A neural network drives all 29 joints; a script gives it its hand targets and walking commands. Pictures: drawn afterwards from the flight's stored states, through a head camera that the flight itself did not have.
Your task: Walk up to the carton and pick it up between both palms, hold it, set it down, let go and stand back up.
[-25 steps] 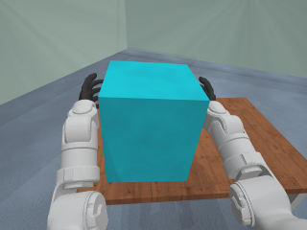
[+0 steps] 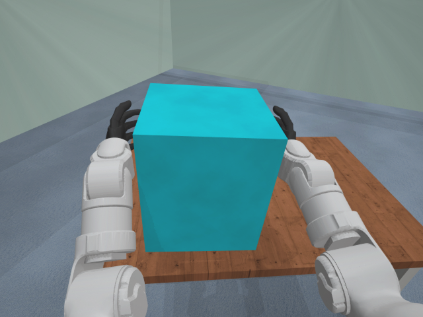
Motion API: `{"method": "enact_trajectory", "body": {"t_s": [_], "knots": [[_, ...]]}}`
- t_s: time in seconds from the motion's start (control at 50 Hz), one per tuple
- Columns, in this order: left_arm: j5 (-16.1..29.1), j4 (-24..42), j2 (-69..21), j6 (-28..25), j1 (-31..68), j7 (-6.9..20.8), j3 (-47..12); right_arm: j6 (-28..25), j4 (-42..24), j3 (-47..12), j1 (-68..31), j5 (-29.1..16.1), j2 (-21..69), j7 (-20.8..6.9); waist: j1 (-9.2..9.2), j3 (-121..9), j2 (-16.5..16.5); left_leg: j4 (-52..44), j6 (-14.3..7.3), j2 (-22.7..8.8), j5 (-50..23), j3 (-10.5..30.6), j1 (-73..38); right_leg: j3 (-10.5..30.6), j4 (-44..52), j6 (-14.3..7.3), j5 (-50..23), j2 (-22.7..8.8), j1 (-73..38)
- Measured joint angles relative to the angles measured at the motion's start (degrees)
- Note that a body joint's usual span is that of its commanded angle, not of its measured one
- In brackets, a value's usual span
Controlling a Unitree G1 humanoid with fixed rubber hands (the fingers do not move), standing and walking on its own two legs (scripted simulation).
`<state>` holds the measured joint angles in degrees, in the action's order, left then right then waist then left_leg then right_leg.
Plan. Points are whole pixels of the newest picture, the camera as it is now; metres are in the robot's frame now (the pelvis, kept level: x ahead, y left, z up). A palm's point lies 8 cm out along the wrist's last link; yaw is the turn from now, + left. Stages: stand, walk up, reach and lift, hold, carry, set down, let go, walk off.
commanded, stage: hold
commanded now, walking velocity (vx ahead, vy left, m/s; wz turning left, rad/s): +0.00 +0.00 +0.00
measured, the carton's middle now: (203, 167) +0.37 -0.01 +0.18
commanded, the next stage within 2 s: set down in 1.22 s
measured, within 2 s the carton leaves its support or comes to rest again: neither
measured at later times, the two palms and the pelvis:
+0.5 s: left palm (118, 144) +0.37 +0.14 +0.24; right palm (283, 144) +0.37 -0.16 +0.23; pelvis +0.00 +0.00 +0.00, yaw +0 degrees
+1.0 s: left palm (118, 145) +0.37 +0.14 +0.24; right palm (282, 147) +0.37 -0.16 +0.22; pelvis +0.00 +0.00 +0.00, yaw +0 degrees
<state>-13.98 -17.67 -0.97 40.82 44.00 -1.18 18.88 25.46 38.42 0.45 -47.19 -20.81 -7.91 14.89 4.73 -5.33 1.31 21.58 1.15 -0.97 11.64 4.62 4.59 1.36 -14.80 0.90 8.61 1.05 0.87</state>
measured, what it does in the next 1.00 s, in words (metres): stands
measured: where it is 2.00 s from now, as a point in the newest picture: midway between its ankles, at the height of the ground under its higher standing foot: outside the picture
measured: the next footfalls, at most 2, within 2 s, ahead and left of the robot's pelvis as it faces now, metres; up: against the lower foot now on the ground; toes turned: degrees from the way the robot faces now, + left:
none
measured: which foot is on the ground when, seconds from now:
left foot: down 0.00-1.00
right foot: down 0.00-1.00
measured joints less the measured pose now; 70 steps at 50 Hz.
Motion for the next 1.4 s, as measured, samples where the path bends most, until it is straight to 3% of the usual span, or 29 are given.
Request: {"method": "enact_trajectory", "body": {"t_s": [0.32, 0.76, 1.28, 1.4], "knots": [[0.3, -2.0, 0.0, -1.1, 1.1, -0.2, 0.4, -0.1, 0.7, 0.0, -0.6, 0.9, -0.3, -0.2, -0.91, 0.3, -0.5, -0.4, 0.0, -0.2, -0.6, -0.3, 0.9, 0.3, 0.0, -0.1, -0.5, 0.2, 1.2], [0.4, 0.4, 0.0, -0.4, 0.0, -0.3, -0.2, 0.1, -1.0, -0.5, 0.0, -0.3, -0.5, 0.4, 0.04, 0.2, -0.6, 0.1, -0.1, 0.0, 0.0, 0.0, 0.4, 0.0, 0.4, 0.1, -0.2, 0.0, 0.1], [0.2, -1.2, 0.0, -0.3, 0.9, -0.5, 0.0, 0.3, 0.1, 0.8, -0.3, 0.7, 0.0, -0.1, -0.17, -0.2, -0.5, -0.2, 0.0, 0.0, -0.3, -0.1, 0.5, 0.0, 0.0, -0.1, -0.2, 0.1, 0.6], [1.3, 1.7, -0.1, -0.8, 0.1, -0.7, -0.1, -0.3, -2.8, -1.1, 0.5, -0.9, -0.9, 0.7, -0.32, 0.5, -0.7, -0.3, 0.1, -0.2, -0.3, 0.0, -0.2, 0.0, 0.6, -0.2, -0.4, 0.3, -0.3]]}}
